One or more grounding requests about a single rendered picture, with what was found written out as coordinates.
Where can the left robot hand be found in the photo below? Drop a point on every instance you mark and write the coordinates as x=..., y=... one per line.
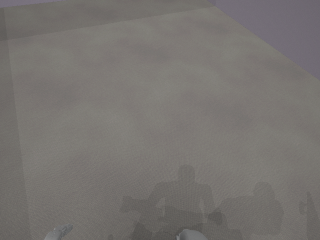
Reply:
x=59, y=232

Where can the robot right thigh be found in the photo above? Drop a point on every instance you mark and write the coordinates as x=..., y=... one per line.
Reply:
x=190, y=235

